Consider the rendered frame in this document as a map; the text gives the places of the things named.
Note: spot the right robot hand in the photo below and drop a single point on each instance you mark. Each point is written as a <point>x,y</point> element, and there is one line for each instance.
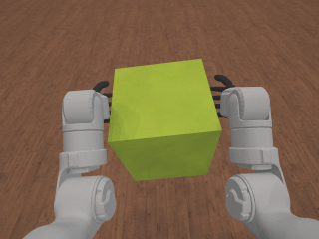
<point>228,83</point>

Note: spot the carton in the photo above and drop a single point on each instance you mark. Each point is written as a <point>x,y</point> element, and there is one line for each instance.
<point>163,120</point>

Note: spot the right robot upper arm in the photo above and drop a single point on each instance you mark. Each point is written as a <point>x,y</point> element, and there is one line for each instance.
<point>261,202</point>

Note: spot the left robot upper arm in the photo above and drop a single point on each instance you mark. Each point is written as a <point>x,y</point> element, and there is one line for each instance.
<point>82,205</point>

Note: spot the left robot hand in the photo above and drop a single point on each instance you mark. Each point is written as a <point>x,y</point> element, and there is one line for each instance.
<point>97,88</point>

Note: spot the left robot forearm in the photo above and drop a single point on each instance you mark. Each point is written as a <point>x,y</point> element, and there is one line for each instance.
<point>83,115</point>

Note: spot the right robot forearm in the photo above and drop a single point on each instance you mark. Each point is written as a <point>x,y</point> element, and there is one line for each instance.
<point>250,121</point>

